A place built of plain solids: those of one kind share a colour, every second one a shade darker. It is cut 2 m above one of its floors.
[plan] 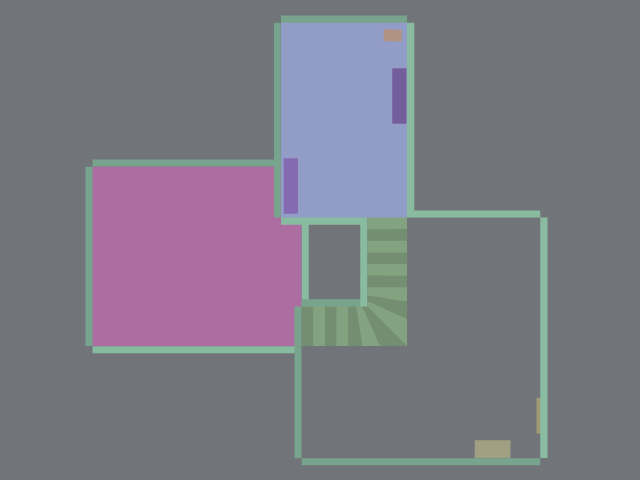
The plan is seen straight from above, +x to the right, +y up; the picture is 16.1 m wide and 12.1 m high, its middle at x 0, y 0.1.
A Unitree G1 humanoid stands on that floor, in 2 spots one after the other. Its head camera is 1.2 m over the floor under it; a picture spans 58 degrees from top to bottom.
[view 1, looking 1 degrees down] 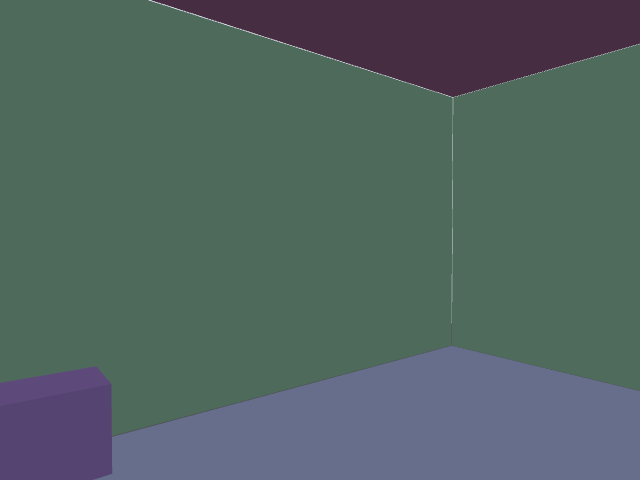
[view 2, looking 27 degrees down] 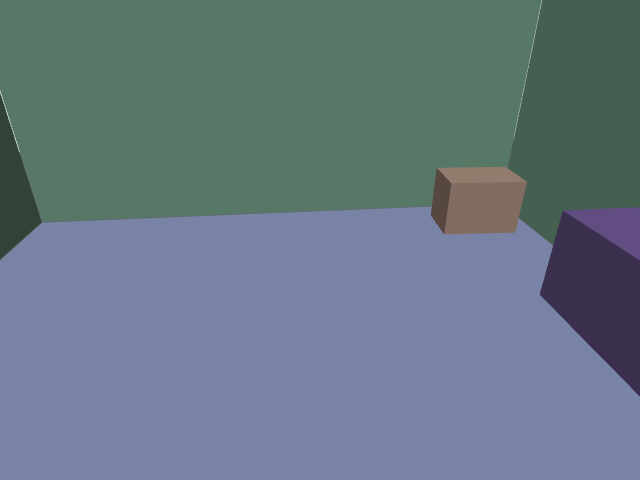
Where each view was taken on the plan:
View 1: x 1.76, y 1.67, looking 142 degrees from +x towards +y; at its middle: wall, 3.48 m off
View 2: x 0.57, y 2.79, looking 84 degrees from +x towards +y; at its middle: floor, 2.64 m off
